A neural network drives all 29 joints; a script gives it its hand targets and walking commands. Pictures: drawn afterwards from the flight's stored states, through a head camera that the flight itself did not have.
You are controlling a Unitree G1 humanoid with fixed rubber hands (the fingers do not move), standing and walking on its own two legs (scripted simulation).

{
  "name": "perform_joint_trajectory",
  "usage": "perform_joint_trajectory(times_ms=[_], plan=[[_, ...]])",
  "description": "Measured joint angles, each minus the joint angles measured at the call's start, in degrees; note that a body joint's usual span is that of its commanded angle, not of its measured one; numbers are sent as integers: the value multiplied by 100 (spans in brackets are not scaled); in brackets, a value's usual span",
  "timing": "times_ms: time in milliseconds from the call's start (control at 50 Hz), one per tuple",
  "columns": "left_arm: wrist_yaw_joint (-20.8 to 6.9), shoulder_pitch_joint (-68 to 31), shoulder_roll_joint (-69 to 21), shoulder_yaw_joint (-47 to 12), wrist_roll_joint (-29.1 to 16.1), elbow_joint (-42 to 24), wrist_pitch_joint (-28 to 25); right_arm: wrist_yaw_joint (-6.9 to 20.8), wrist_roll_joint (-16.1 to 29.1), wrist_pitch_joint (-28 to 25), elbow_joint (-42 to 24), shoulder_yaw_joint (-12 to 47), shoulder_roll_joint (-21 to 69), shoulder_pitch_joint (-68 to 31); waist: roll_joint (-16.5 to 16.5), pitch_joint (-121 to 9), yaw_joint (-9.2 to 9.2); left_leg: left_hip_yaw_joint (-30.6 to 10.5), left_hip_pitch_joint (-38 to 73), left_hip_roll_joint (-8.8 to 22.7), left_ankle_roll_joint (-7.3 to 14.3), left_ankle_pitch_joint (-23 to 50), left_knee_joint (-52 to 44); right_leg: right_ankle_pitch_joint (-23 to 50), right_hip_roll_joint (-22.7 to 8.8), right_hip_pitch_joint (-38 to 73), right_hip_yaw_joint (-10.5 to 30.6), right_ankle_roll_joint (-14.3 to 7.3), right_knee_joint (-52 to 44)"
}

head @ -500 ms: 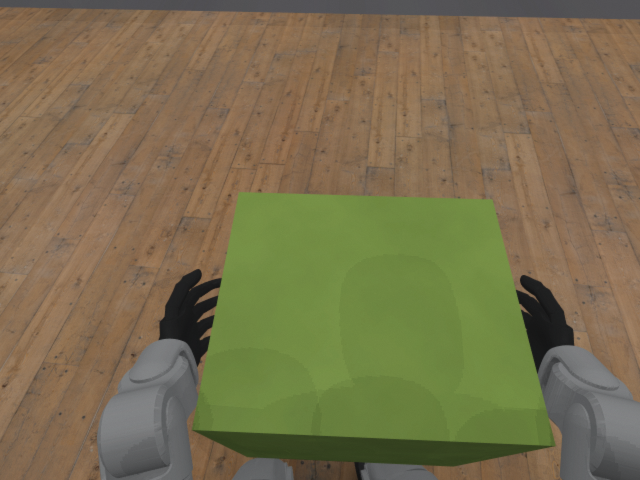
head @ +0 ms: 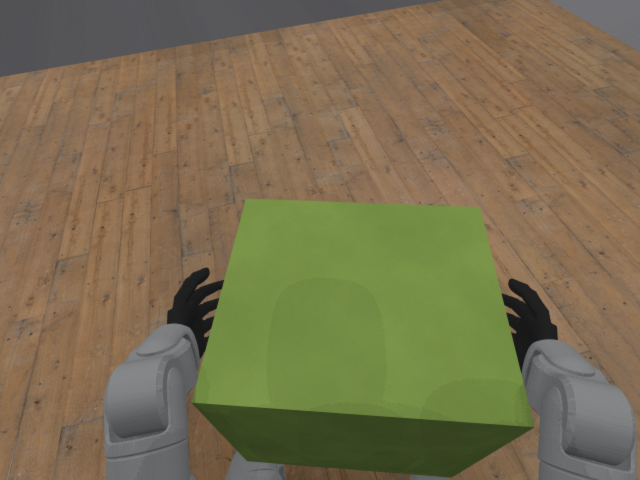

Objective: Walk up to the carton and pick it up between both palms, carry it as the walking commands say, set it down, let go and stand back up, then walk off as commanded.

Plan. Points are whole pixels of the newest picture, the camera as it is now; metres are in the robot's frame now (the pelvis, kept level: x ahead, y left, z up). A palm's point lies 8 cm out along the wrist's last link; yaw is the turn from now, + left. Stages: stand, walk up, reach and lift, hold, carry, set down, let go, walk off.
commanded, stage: carry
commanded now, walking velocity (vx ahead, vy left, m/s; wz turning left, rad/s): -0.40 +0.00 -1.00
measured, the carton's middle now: (353, 344) +0.29 +0.01 -0.02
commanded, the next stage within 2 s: none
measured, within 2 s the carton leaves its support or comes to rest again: neither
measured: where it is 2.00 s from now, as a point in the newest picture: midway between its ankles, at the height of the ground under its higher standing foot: outside the picture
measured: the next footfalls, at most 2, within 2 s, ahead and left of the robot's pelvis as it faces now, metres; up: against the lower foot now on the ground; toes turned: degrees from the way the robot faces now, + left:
left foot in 0.26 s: -0.08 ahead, +0.07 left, +0.00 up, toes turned -10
right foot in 0.62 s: -0.34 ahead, -0.16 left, +0.00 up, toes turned -38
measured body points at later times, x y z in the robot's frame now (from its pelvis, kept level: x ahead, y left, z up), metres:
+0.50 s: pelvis -0.21 +0.00 +0.03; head -0.21 +0.03 +0.48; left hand +0.10 +0.08 +0.11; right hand -0.06 -0.27 +0.12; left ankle -0.12 +0.08 -0.70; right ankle -0.29 -0.14 -0.62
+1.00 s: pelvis -0.42 +0.08 +0.03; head -0.39 +0.10 +0.48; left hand -0.12 +0.02 +0.09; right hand -0.42 -0.22 +0.11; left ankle -0.34 +0.14 -0.70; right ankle -0.44 -0.08 -0.65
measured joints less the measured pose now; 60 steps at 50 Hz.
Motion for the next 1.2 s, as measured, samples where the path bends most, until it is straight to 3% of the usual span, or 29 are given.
perform_joint_trajectory(times_ms=[60,120,180,260,280,300,340,380,420,460,560,600,620,640,680,760,820,900,920,940,980,1020,1060,1160,1200], plan=[[67,152,-298,-110,158,-298,23,6,362,4,-151,-169,-173,239,-52,253,-386,-327,-148,-591,79,316,901,701,116,-224,260,-23,-261],[53,375,-396,-144,188,-760,-24,-4,568,-130,-420,-186,-180,387,-254,301,-630,-387,198,-1082,196,570,768,1270,270,-342,591,-32,-773],[47,553,-420,-157,209,-1119,-53,10,667,-203,-560,-165,-173,410,-485,291,-687,-454,823,-1520,364,361,-105,1894,442,-348,905,-36,-1408],[46,670,-304,-154,220,-1401,54,54,643,-212,-581,-93,-87,387,-803,169,-586,-261,1970,-1835,595,289,-2131,2761,682,-274,1255,110,-2348],[43,650,-209,-151,202,-1362,62,57,601,-249,-521,-80,-8,380,-944,180,-525,-160,2019,-1820,731,784,-2383,2421,697,-364,1231,269,-2233],[38,675,-143,-147,168,-1284,48,53,543,-252,-474,-59,47,387,-944,168,-432,-77,1942,-1692,847,1018,-2333,1459,765,-642,945,367,-1595],[15,799,-51,-156,130,-1171,64,34,473,-163,-430,-60,166,464,-775,93,-265,46,1871,-1352,917,1169,-2282,214,800,-1248,256,402,420],[-44,827,13,-175,60,-1106,84,16,386,125,-690,-132,242,402,-665,-60,-158,133,1849,-1111,866,1296,-2368,24,648,-1486,-17,357,2116],[-41,715,51,-216,79,-1016,107,73,268,161,-665,-127,226,373,-540,-191,-34,201,1769,-846,795,1384,-2332,60,451,-1320,-123,387,2907],[-26,547,160,-199,59,-956,198,102,181,99,-568,-73,245,322,-406,-239,72,314,1649,-572,737,1442,-2208,-83,233,-910,-192,430,2778],[-20,147,435,-58,-140,-521,334,15,-115,180,-320,98,320,59,-90,-265,159,650,1090,96,578,1562,-1663,-445,-112,214,-477,269,844],[-27,-19,446,-24,-161,-332,353,-9,-192,231,-266,96,320,-14,-73,-274,171,781,728,343,479,1555,-1251,-6,-132,635,-444,153,-263],[-31,-97,404,-15,-148,-253,334,-12,-195,214,-237,83,280,-40,-147,-284,176,791,455,370,358,1174,-900,208,-170,603,-317,80,-529],[-21,-129,257,-10,-97,-154,243,-2,-147,160,-171,46,163,-61,-126,-244,164,583,146,312,192,548,-498,-207,-133,327,-223,37,-341],[35,-56,-84,-62,79,-36,66,32,66,78,-27,-84,-82,-16,-13,10,-20,-29,-246,-59,61,-118,310,21,-8,-166,-42,-5,97],[62,176,-393,-162,276,-503,109,31,477,15,-253,-241,-213,277,-138,204,-501,-322,-155,-750,150,482,952,930,147,-452,327,16,-360],[28,425,-486,-234,344,-948,78,23,667,-61,-503,-233,-270,420,-326,171,-688,-366,457,-1182,311,395,236,1454,276,-528,557,-10,-876],[15,700,-451,-280,394,-1421,143,22,784,-56,-666,-124,-302,466,-597,60,-691,-321,1680,-1592,630,176,-1668,2119,444,-519,760,25,-1514],[8,732,-354,-270,382,-1436,166,17,760,-78,-606,-87,-222,463,-755,63,-647,-260,1778,-1622,731,578,-1952,1993,424,-509,791,106,-1545],[1,785,-273,-251,348,-1402,187,8,706,-61,-552,-47,-151,471,-783,41,-572,-230,1769,-1546,792,814,-1985,1302,453,-608,662,144,-1285],[-39,935,-135,-230,295,-1293,220,-21,608,29,-468,-30,33,532,-661,-100,-401,-214,1767,-1282,807,1050,-2081,313,526,-944,249,137,-39],[-75,935,-36,-214,226,-1115,164,-35,465,112,-462,-36,149,497,-572,-300,-249,-243,1786,-1092,741,1262,-2318,187,476,-1105,9,80,1122],[-69,785,40,-185,173,-934,255,-18,295,195,-397,18,162,459,-493,-512,-108,-299,1742,-941,669,1443,-2481,214,363,-944,-143,74,1501],[-35,265,301,-97,26,-430,465,-33,-12,317,-98,125,193,163,-349,-832,-14,-359,1384,-749,570,1663,-2418,-247,135,160,-344,34,134],[-31,80,351,-82,-1,-225,496,-59,-81,374,-15,145,169,59,-322,-893,-16,-345,1152,-721,488,1675,-2221,85,101,697,-402,-26,-906]])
